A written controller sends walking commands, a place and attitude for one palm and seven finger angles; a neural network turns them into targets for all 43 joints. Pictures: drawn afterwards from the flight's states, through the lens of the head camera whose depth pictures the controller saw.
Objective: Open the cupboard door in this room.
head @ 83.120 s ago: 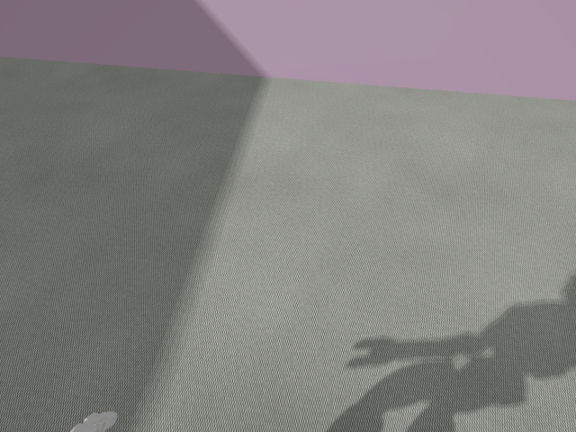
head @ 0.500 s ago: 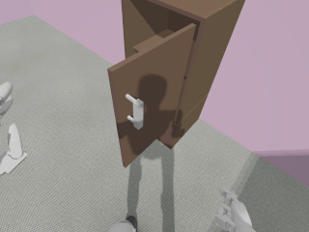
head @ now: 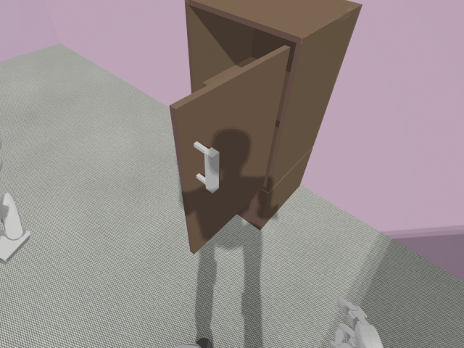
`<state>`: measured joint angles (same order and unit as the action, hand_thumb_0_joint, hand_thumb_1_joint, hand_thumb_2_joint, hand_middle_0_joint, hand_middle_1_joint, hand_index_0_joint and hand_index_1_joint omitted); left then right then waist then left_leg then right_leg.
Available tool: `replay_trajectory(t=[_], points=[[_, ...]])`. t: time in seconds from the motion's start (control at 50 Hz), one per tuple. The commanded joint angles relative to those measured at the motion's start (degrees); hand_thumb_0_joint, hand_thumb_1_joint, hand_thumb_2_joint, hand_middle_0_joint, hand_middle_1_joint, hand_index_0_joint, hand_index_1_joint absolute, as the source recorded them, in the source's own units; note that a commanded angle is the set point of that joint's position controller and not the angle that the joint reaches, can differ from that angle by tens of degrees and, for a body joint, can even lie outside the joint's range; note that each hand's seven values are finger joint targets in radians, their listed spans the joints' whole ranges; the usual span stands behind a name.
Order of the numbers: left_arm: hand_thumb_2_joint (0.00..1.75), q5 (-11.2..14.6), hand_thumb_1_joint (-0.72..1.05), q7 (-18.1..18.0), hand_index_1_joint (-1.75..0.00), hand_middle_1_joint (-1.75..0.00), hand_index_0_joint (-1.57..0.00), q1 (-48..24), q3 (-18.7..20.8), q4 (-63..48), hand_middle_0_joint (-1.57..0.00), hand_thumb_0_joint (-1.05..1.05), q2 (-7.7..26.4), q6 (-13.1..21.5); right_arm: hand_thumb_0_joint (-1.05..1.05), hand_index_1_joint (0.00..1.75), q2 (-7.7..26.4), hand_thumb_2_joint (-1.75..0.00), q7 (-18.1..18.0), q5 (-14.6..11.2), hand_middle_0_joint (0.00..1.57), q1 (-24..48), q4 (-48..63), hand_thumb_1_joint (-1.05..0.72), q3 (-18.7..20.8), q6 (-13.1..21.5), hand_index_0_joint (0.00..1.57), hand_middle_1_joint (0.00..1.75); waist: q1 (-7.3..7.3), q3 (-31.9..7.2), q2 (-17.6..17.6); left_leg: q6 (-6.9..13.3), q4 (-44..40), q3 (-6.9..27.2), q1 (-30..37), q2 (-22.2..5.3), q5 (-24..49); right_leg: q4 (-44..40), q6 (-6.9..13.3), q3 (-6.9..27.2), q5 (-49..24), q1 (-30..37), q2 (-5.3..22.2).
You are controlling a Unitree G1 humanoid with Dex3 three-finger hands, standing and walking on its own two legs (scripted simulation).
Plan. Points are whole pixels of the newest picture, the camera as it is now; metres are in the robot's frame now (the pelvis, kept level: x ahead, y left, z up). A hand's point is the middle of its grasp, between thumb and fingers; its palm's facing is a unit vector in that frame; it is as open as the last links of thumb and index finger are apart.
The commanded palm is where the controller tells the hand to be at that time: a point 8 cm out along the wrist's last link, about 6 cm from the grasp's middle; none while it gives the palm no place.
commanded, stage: stop stepping back and stand still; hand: left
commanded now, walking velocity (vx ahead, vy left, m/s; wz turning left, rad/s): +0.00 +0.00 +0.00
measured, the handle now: (205, 167) +0.50 +0.07 +0.00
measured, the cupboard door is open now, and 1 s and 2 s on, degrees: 89 89 89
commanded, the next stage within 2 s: let the arm hang, fingers relaxed in 0.16 s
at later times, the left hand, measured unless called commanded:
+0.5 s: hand out of the picture +0.11 +0.20 -0.14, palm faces -0.06 -0.97 -0.24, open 7.4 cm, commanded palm none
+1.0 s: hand out of the picture -0.11 +0.16 -0.16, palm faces +0.06 -0.98 -0.19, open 7.4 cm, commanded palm none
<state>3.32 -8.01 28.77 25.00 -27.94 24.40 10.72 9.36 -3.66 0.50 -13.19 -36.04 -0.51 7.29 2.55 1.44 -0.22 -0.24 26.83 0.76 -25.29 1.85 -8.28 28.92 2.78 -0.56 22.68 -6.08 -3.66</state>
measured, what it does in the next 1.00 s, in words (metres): steps on the spot: left foot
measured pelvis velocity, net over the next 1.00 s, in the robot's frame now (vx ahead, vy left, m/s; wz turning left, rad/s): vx -0.03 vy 0.01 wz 0.00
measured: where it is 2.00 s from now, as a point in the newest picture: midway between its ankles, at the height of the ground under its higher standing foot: outside the picture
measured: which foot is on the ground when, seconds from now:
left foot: up 0.00-0.10, down 0.12-1.00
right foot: down 0.00-1.00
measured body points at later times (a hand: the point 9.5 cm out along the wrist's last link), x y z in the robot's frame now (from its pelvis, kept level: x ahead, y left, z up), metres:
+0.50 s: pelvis -0.02 +0.01 +0.00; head -0.02 +0.01 +0.45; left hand +0.11 +0.25 -0.12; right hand +0.10 -0.26 -0.12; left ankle +0.06 +0.12 -0.73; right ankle -0.06 -0.09 -0.73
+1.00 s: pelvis -0.03 +0.01 +0.00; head -0.03 +0.00 +0.45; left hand -0.11 +0.22 -0.15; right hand -0.07 -0.18 -0.17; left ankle +0.06 +0.12 -0.73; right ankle -0.06 -0.09 -0.73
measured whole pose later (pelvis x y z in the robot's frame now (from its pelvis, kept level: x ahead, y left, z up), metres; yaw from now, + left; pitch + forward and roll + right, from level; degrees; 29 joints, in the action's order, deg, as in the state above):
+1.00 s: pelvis -0.03 +0.01 +0.00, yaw +0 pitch -3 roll +0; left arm 0.0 -2.2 24.1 -0.1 68.1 6.4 -0.8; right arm 5.4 -1.7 0.9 -20.0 -66.7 -0.1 -1.9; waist 0.6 2.4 2.0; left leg 0.6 25.9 1.7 -16.8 1.0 -6.3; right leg 27.5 1.8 -1.6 18.5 -6.4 -1.7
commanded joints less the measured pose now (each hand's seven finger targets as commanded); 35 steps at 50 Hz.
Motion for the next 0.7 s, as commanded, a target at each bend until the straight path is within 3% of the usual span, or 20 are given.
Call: replay_trajectory(t=[0.0,0.04,0.08,0.1,0.14,0.16,0.18,0.2,0.22,0.24,0.26,0.3,0.34,0.36,0.4,0.44,0.48,0.54,0.6,0.68], points=[[0.90,0.31,0.90,-0.78,-0.30,-0.30,-0.20,4.04,6.17,-13.65,-0.20,0.00,8.62,2.33,0.00,0.30,8.52,-0.90,0.31,0.10,0.20,4.76,6.95,-0.90,3.32,0.04,0.20,0.30,-1.80,-1.89,-7.87,-1.53,25.77,1.83,3.79,-1.97,-5.62,-19.37,8.86,18.48,9.19,-18.62,18.47],[0.90,-0.26,0.90,-1.69,-0.30,-0.30,-0.20,-0.48,5.69,-10.02,-0.20,0.00,8.82,2.68,0.00,0.30,8.00,-0.90,-0.45,-0.23,0.20,5.66,6.93,-0.90,2.15,1.27,0.20,0.30,-1.62,-0.33,-5.00,-0.27,12.11,1.46,3.35,-4.17,-7.94,-12.71,5.08,12.30,-8.70,-10.76,14.91],[0.90,-0.67,0.90,-2.03,-0.30,-0.30,-0.20,-4.51,5.22,-8.25,-0.20,0.00,8.98,2.72,0.00,0.30,9.09,-0.90,-1.71,-0.36,0.20,5.19,6.08,-0.90,2.29,2.60,0.20,0.30,-1.79,-3.01,0.40,1.18,-0.73,0.76,14.61,-4.11,4.69,-5.38,0.22,7.35,-23.10,-8.64,9.52],[0.90,-0.82,0.90,-1.89,-0.30,-0.30,-0.20,-5.35,4.60,-7.97,-0.20,0.00,8.55,2.87,0.00,0.30,9.42,-0.90,-2.03,-0.60,0.20,4.73,6.45,-0.90,2.54,2.91,0.20,0.30,-2.15,-6.03,3.65,2.62,-1.55,2.34,20.88,-6.59,15.72,-1.19,-2.38,5.43,-28.15,-8.42,6.49],[0.90,-1.41,0.90,-1.81,-0.30,-0.30,-0.20,-5.48,4.80,-6.29,-0.20,0.00,9.46,2.53,0.00,0.30,9.53,-0.90,-1.81,-1.01,0.20,3.28,6.97,-0.90,2.66,2.70,0.20,0.30,-2.15,-11.12,2.47,4.92,1.25,5.84,27.47,-9.66,32.73,3.25,-4.46,2.53,-29.47,-9.40,3.62],[0.90,-1.14,0.90,-1.26,-0.30,-0.30,-0.20,-5.03,4.51,-7.78,-0.20,0.00,9.59,2.36,0.00,0.30,8.99,-0.90,-1.51,-0.74,0.20,3.96,7.14,-0.90,2.28,2.94,0.20,0.30,-2.35,-13.10,5.89,5.20,-0.74,7.12,28.92,-10.42,35.11,5.64,-4.68,1.42,-20.45,-10.13,2.85],[0.90,-0.74,0.90,-0.77,-0.30,-0.30,-0.20,-5.47,3.47,-9.71,-0.20,0.00,8.74,2.41,0.00,0.30,8.37,-0.90,-1.06,-0.48,0.20,5.04,7.57,-0.90,2.09,3.03,0.20,0.30,-2.33,-11.31,7.02,5.36,-6.71,10.96,23.32,-12.88,26.68,6.66,-4.63,1.02,-2.23,-8.70,2.13],[0.90,-0.81,0.90,-0.86,-0.30,-0.30,-0.20,-6.29,3.31,-11.55,-0.20,0.00,8.44,2.53,0.00,0.30,8.92,-0.90,-0.75,-0.30,0.20,5.35,7.67,-0.90,2.37,3.30,0.20,0.30,-2.67,-8.63,7.64,6.26,-8.68,12.94,19.38,-14.16,18.42,5.74,-4.20,1.77,1.74,-8.04,2.18],[0.90,-1.21,0.90,-1.07,-0.30,-0.30,-0.20,-4.84,3.48,-12.61,-0.20,0.00,8.36,2.63,0.00,0.30,8.91,-0.90,-0.57,-0.30,0.20,5.60,7.78,-0.90,2.19,3.59,0.20,0.30,-2.75,-7.57,8.21,6.54,-8.83,12.15,17.22,-14.05,13.00,2.92,-3.91,1.82,0.58,-7.04,2.88],[0.90,-6.53,0.90,6.04,-0.30,-0.30,-0.20,-4.11,-17.88,35.86,-0.20,0.00,-4.46,-6.30,0.00,0.30,19.20,-0.90,3.12,0.36,0.20,10.24,-6.13,-0.90,5.34,3.52,0.20,0.30,-1.97,-4.04,6.61,6.35,1.97,11.24,9.09,-11.30,26.86,4.29,-2.17,2.92,-11.35,-10.99,6.95],[0.90,-5.93,0.90,7.04,-0.30,-0.30,-0.20,-1.95,-17.69,38.91,-0.20,0.00,-4.41,-9.77,0.00,0.30,15.15,-0.90,2.74,-0.48,0.20,6.67,-6.16,-0.90,5.23,0.29,0.20,0.30,-3.51,-9.90,0.87,3.83,5.41,5.30,15.02,-9.41,30.72,-0.85,-1.99,4.85,-19.43,-7.86,7.74],[0.90,-5.48,0.90,8.01,-0.30,-0.30,-0.20,-6.51,-18.64,43.55,-0.20,0.00,-1.87,-9.42,0.00,0.30,14.87,-0.90,2.95,-0.37,0.20,5.01,-6.11,-0.90,4.33,-1.62,0.20,0.30,-3.03,-10.29,-5.47,3.32,5.66,5.77,11.05,-7.94,18.40,-1.09,-0.16,5.32,-26.27,-6.05,9.53],[0.90,-5.43,0.90,8.10,-0.30,-0.30,-0.20,-10.82,-18.98,49.75,-0.20,0.00,0.31,-9.05,0.00,0.30,15.36,-0.90,3.00,0.25,0.20,6.08,-7.05,-0.90,3.98,-2.89,0.20,0.30,-2.57,-9.55,-11.15,3.18,6.29,5.61,9.99,-6.48,15.79,-0.42,1.17,6.28,-30.47,-4.97,10.52],[0.90,-5.30,0.90,7.97,-0.30,-0.30,-0.20,-12.52,-19.50,53.23,-0.20,0.00,0.35,-9.19,0.00,0.30,15.23,-0.90,3.05,0.42,0.20,6.65,-7.84,-0.90,3.86,-3.44,0.20,0.30,-2.44,-8.47,-11.54,2.95,5.54,5.40,10.10,-6.34,15.65,-0.44,1.37,6.14,-29.80,-5.42,10.57],[0.90,-4.73,0.90,7.53,-0.30,-0.30,-0.20,-14.45,-20.89,60.59,-0.20,0.00,-0.71,-10.15,0.00,0.30,14.32,-0.90,3.11,0.86,0.20,6.52,-10.33,-0.90,2.96,-4.88,0.20,0.30,-2.11,-7.02,-3.97,3.11,1.50,7.04,10.61,-6.69,12.73,-1.07,0.73,5.23,-18.51,-5.98,9.40],[0.90,-4.51,0.90,7.20,-0.30,-0.30,-0.20,-14.01,-22.22,67.80,-0.20,0.00,-2.09,-11.15,0.00,0.30,12.82,-0.90,3.12,1.27,0.20,7.49,-12.52,-0.90,1.86,-6.32,0.20,0.30,-2.80,-2.57,3.41,3.36,-3.89,8.84,8.50,-7.10,2.53,-4.21,-0.17,4.92,-5.81,-6.33,7.65],[0.90,-4.43,0.90,7.15,-0.30,-0.30,-0.20,-13.13,-22.85,74.05,-0.20,0.00,-2.94,-11.44,0.00,0.30,11.42,-0.90,2.91,1.25,0.20,6.90,-14.79,-0.90,1.45,-7.34,0.20,0.30,-2.87,0.04,5.11,2.72,-6.31,8.72,7.93,-6.19,-5.59,-7.35,0.13,5.68,-0.93,-7.10,7.49],[0.90,-4.29,0.90,7.14,-0.30,-0.30,-0.20,-10.78,-22.67,81.13,-0.20,0.00,-5.03,-11.30,0.00,0.30,9.82,-0.90,2.26,1.26,0.20,3.63,-18.60,-0.90,1.52,-7.85,0.20,0.30,-2.51,0.21,10.08,2.19,-8.01,8.22,9.53,-5.60,-11.89,-9.11,0.98,6.06,1.13,-7.95,7.35],[0.90,-4.17,0.90,7.11,-0.30,-0.30,-0.20,-8.36,-22.92,85.90,-0.20,0.00,-6.34,-11.30,0.00,0.30,8.66,-0.90,1.80,1.12,0.20,0.08,-21.25,-0.90,1.82,-8.42,0.20,0.30,-2.34,0.71,8.42,2.19,-7.71,7.92,10.01,-5.41,-13.65,-11.20,1.31,6.18,3.26,-8.30,7.44],[0.90,-3.88,0.90,6.84,-0.30,-0.30,-0.20,-6.55,-23.65,90.42,-0.20,0.00,-7.88,-10.88,0.00,0.30,7.37,-0.90,1.52,0.78,0.20,-4.56,-24.59,-0.90,1.99,-8.52,0.20,0.30,-1.73,2.27,1.31,2.25,-4.96,6.77,12.85,-5.49,-7.88,-13.36,1.65,6.06,3.18,-10.63,8.39]])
